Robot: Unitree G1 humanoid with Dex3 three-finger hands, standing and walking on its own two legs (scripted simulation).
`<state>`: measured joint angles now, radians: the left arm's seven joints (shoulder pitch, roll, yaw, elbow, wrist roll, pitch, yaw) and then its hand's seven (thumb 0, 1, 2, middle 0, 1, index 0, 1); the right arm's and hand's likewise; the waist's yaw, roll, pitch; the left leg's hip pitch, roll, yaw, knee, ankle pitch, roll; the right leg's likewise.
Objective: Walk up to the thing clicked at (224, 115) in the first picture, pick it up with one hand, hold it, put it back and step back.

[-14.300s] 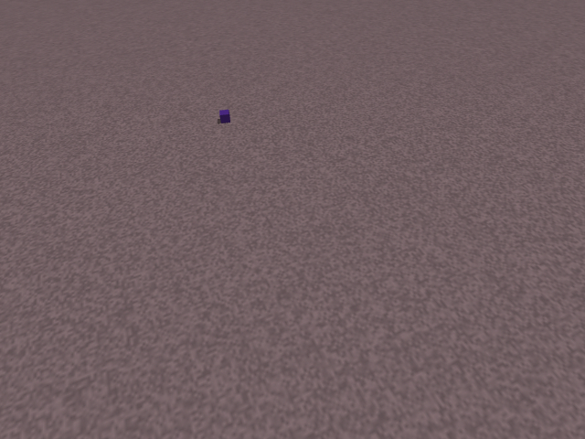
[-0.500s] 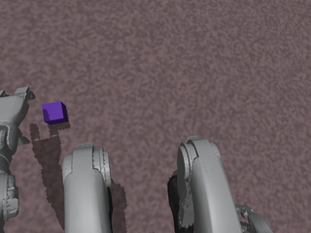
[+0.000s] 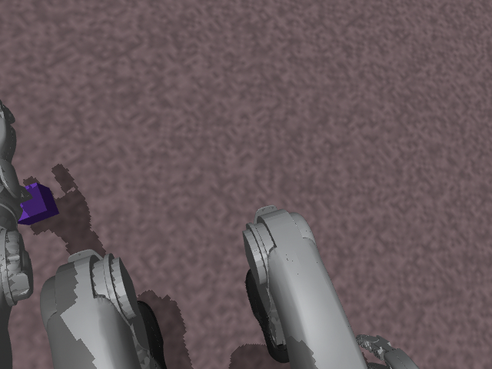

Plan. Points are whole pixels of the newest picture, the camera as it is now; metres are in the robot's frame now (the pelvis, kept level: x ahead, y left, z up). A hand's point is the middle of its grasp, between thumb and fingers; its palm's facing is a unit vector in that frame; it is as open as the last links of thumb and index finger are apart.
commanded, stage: close in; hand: left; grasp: from above
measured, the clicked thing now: (32, 204) +0.43 +0.32 -0.29
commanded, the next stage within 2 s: rest palm in 0.10 s
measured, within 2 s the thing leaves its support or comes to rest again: neither
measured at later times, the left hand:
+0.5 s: hand (14, 209) +0.42 +0.33 -0.23, palm faces -0.37 -0.13 -0.92, open 14.3 cm
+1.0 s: hand (18, 204) +0.43 +0.33 -0.25, palm faces -0.46 -0.19 -0.87, open 14.3 cm
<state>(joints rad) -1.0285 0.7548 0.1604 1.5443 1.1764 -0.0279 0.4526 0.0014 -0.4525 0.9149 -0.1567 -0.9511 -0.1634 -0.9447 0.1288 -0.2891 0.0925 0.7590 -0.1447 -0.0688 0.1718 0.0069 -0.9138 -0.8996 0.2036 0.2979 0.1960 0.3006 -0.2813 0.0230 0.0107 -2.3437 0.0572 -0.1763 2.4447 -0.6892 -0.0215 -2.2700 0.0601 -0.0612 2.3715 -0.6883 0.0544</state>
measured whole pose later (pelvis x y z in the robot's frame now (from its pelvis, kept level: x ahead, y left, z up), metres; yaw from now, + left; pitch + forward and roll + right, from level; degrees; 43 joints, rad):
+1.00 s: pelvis +0.00 +0.00 -0.02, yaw -3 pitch +28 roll -11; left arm -0.93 0.93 0.23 1.65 1.21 -0.24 0.55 0.00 -0.53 0.98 -0.07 -0.97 -0.07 -0.98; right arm 0.11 -0.30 0.21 0.76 -0.26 -0.16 0.25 0.01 -0.90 -0.90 0.21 0.30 0.20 0.30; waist -0.30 -0.09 0.14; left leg -2.35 0.04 -0.26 2.55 -0.71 -0.04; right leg -2.24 0.07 -0.12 2.42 -0.70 0.06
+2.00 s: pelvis -0.01 +0.01 -0.02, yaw -5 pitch +25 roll -13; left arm -0.94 0.96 0.17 1.73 1.26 -0.26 0.67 0.00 0.03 0.55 -0.47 -0.66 -0.50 -0.63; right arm 0.06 -0.34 0.25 0.75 -0.28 -0.27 0.30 0.01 -0.89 -0.90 0.20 0.30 0.20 0.30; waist -0.32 -0.13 0.16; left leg -2.33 0.04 -0.30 2.58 -0.71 -0.03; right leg -2.20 0.08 -0.15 2.41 -0.68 0.07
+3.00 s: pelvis -0.01 +0.01 -0.02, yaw -5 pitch +25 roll -13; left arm -0.96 0.96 0.16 1.76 1.23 -0.23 0.68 -0.02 0.16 0.35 -0.79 -0.37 -0.83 -0.34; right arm 0.05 -0.36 0.26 0.75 -0.29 -0.31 0.30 0.01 -0.89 -0.90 0.20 0.30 0.19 0.30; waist -0.32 -0.14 0.18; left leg -2.32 0.04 -0.30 2.56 -0.71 -0.03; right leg -2.19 0.08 -0.15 2.40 -0.68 0.07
